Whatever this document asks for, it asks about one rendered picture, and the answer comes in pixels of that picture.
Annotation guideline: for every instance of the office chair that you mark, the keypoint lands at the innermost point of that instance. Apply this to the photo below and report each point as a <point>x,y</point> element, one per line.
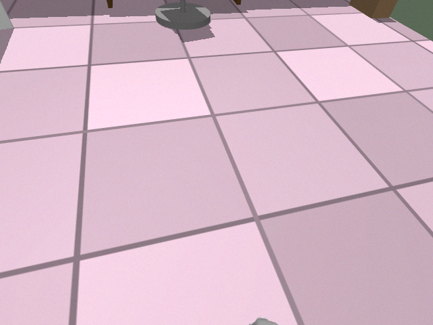
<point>182,16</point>

